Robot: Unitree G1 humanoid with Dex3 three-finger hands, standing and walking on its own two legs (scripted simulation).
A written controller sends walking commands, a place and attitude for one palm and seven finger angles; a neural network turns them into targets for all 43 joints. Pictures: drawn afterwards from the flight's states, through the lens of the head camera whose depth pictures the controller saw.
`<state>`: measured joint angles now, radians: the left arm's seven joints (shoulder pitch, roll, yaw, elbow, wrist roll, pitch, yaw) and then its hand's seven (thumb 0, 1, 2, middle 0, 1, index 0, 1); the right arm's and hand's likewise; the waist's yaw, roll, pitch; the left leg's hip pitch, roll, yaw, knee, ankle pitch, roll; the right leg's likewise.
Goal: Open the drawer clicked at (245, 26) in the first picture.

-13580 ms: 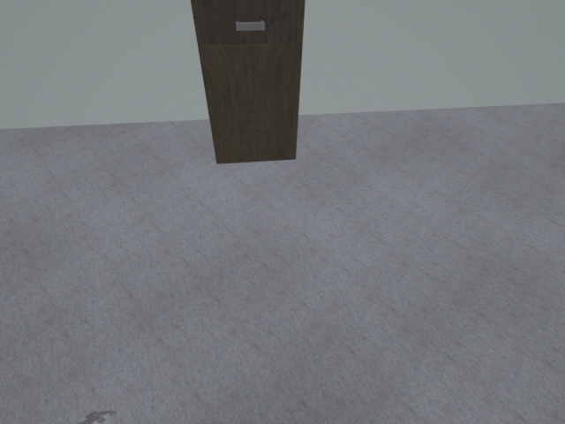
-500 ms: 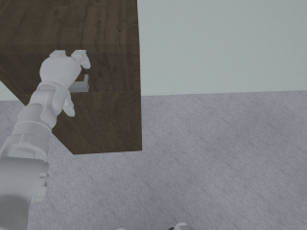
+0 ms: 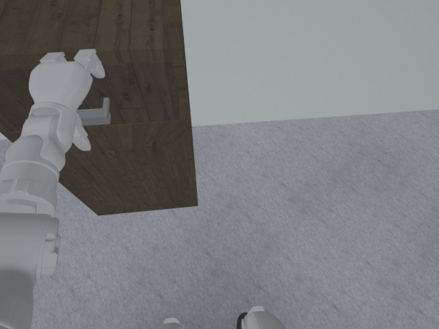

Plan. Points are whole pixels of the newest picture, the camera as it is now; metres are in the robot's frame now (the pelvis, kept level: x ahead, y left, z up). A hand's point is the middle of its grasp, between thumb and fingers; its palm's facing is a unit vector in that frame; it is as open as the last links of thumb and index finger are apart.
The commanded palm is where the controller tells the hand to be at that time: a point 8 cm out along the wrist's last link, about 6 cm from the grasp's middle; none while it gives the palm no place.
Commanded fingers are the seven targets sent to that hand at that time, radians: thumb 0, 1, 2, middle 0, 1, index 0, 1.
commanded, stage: move the hooked fingers above the handle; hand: left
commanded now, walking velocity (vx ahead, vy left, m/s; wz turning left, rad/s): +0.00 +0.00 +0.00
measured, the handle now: (81, 110) +0.56 +0.26 +0.00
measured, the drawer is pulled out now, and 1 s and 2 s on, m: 0.00 0.00 0.00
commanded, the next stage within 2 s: lower the fingers behind the handle in 0.98 s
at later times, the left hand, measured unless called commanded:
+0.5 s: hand (61, 115) +0.50 +0.26 +0.06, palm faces +0.00 -0.04 -1.00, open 13.9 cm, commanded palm +0.48 +0.26 +0.11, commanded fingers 0.00 -0.50 0.30 -0.30 -1.20 -0.30 -1.20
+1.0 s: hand (57, 120) +0.50 +0.27 +0.05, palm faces -0.12 -0.01 -0.99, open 13.9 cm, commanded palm +0.49 +0.26 +0.11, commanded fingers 0.00 -0.50 0.30 -0.30 -1.20 -0.30 -1.20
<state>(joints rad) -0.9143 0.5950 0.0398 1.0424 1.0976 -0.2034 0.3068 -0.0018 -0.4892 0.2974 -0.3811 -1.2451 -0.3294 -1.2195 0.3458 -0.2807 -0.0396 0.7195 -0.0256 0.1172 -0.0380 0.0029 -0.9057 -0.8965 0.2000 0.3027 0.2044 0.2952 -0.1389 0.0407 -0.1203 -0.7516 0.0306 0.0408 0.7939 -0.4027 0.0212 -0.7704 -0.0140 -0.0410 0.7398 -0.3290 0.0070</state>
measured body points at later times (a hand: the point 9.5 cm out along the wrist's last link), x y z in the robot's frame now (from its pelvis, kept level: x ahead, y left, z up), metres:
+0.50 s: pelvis +0.00 +0.00 +0.00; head +0.11 +0.01 +0.44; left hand +0.49 +0.26 +0.11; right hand +0.00 -0.28 -0.12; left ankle -0.03 +0.10 -0.70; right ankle +0.00 -0.13 -0.70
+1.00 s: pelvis +0.01 +0.01 +0.00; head +0.12 +0.00 +0.44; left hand +0.50 +0.27 +0.10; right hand +0.00 -0.27 -0.12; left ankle -0.03 +0.10 -0.70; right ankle +0.00 -0.13 -0.70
